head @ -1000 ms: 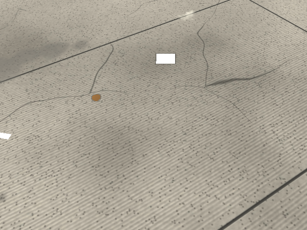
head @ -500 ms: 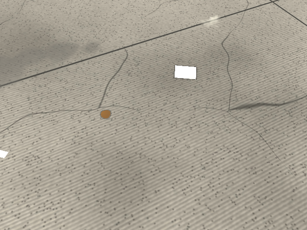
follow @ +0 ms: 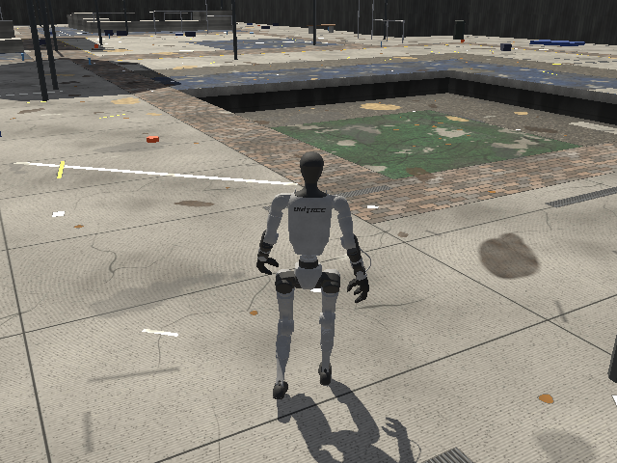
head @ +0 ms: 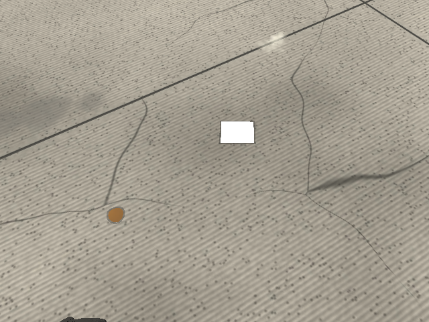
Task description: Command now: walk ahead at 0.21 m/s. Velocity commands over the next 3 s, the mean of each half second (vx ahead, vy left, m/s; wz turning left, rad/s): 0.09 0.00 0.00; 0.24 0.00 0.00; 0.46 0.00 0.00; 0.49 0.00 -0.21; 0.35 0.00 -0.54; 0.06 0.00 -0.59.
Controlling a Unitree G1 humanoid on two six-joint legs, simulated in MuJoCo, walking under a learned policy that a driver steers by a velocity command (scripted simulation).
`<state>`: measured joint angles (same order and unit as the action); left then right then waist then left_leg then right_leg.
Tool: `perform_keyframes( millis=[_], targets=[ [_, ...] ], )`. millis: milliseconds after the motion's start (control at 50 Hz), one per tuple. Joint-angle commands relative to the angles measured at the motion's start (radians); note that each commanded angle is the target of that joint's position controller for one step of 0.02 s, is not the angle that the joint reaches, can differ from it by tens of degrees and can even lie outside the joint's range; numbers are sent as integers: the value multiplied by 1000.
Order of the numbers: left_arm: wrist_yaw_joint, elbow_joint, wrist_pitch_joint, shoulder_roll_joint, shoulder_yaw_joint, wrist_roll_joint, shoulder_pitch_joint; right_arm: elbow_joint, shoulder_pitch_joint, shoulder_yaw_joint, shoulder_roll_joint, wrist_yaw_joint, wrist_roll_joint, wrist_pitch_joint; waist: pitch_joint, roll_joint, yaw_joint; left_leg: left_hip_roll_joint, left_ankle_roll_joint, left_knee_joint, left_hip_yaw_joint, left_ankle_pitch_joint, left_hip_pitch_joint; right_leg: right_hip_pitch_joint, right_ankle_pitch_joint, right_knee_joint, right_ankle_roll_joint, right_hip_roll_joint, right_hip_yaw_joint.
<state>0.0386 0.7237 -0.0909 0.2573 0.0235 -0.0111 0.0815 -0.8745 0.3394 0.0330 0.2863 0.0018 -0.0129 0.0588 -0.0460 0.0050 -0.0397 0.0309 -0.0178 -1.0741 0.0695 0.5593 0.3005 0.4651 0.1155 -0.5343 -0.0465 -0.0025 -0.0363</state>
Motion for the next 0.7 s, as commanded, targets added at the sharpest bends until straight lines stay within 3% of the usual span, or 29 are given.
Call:
perform_keyframes(
  millis=[20, 60, 100, 140, 180, 220, 260, 280, 300, 320, 340, 360, 380, 460, 580, 600, 640, 660, 700],
  targets=[
    [-7, -15, 8, 99, 27, 7, 97, 57, 15, 30, 107, 17, 5, -11, 188, -39, 41, -106, -21, -87, 18, -70, 272, -388, -602, 164, -206, -278, 276],
    [-3, -3, 2, 86, 24, -18, 46, 43, 59, 23, 56, 26, 10, -43, 176, -90, -11, -116, -34, 19, 1, -155, 100, -217, -600, 224, -198, -230, 189],
    [-6, 12, -2, 95, 26, -25, 19, 40, 65, 19, 32, 36, 14, -55, 175, -110, -27, -109, -44, 143, -14, -189, 32, -160, -618, 245, -205, -212, 131],
    [-15, 32, 4, 108, 29, -18, 20, 45, 25, 17, 30, 41, 20, -62, 185, -116, -13, -112, -41, 257, -15, -255, -3, -162, -515, 255, -198, -207, 115],
    [-23, 52, 18, 120, 31, -13, 36, 47, -16, 24, 49, 42, 18, -72, 175, -114, 9, -110, -35, 328, -17, -304, -26, -159, -281, 280, -191, -209, 132],
    [-28, 67, 31, 117, 29, -10, 42, 53, -58, 28, 56, 43, 16, -78, 131, -111, 26, -108, -24, 398, -21, -312, -40, -137, -7, 304, -180, -207, 163],
    [-32, 77, 42, 102, 21, 1, 27, 50, -71, 29, 46, 42, 23, -74, 86, -96, 11, -92, -3, 538, -44, -372, -98, -105, 200, 294, -144, -180, 174],
    [-33, 89, 44, 81, 13, 4, 45, 49, -76, 29, 48, 42, 31, -70, 68, -78, 9, -95, 10, 613, -38, -417, -132, -96, 256, 279, -108, -153, 172],
    [-32, 103, 42, 62, 6, -1, 77, 54, -76, 31, 70, 45, 38, -65, 65, -47, 18, -142, 26, 649, 13, -492, -168, -85, 287, 249, -66, -124, 165],
    [-30, 111, 38, 69, 10, -10, 125, 56, -85, 43, 128, 49, 29, -64, 60, 38, 63, -179, 43, 633, 37, -546, -181, -67, 302, 211, -30, -61, 122],
    [-35, 115, 43, 64, 12, -8, 130, 31, -94, 51, 130, 44, 17, -63, 45, 128, 75, -147, 54, 644, 28, -361, -77, -128, 246, 186, -4, -8, 46],
    [-40, 117, 49, 77, 13, -8, 99, 30, -105, 41, 77, 38, 18, -57, 33, 111, 56, -129, 47, 672, 24, -293, -18, -187, 197, 151, 8, -7, 33],
    [-46, 118, 56, 70, 13, -4, 88, 25, -119, 32, 50, 36, 25, -50, 36, 109, 60, -126, 34, 681, 20, -303, 0, -213, 155, 136, 5, -11, 31],
    [-51, 145, 68, 69, 16, -3, 94, -5, -109, 33, 54, 34, 18, -30, 66, 65, 50, -108, 21, 637, -4, -460, -61, -237, 29, 111, -10, -24, 39],
    [-53, 189, 75, 64, 19, 6, 92, -49, -104, 31, 51, 40, 15, -37, 73, 17, 42, -95, 26, 613, -19, -537, -97, -261, -60, 92, -3, -27, 35],
    [-54, 207, 78, 60, 19, 8, 112, -67, -82, 31, 46, 41, 13, -40, 92, 11, 40, -82, 30, 614, -33, -438, -106, -268, 36, 91, -6, -16, 23],
    [-57, 221, 85, 85, 31, 21, 123, -79, -76, 38, 55, 41, 2, -44, 32, -12, 44, -52, 59, 592, -54, -112, -36, -221, 379, 99, -36, -12, 37],
    [-59, 223, 82, 94, 34, 27, 130, -75, -86, 36, 46, 42, -1, -39, -20, -33, 50, -48, 71, 580, -53, -3, 26, -194, 517, 131, -57, -38, 82],
    [-58, 238, 58, 122, 43, 36, 193, -55, -126, 29, 18, 37, -9, -10, -83, -101, 77, -39, 81, 483, -76, -13, 158, -235, 641, 224, -124, -152, 256]
  ],
)
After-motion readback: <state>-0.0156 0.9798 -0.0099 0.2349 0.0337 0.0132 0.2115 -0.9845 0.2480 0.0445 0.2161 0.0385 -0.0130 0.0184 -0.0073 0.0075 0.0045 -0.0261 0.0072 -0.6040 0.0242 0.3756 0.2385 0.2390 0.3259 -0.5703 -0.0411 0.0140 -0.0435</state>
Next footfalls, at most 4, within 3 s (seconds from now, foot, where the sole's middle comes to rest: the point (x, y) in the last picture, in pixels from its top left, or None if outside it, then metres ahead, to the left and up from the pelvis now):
0.30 left None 0.18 0.14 -0.76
1.30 right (256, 288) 0.53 -0.10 -0.76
1.86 left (181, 203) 0.85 0.14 -0.76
2.38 right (260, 156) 1.04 -0.17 -0.76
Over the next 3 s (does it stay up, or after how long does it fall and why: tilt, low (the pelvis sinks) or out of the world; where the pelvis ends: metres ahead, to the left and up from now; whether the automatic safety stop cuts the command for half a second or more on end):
stays up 1.03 -0.04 0.01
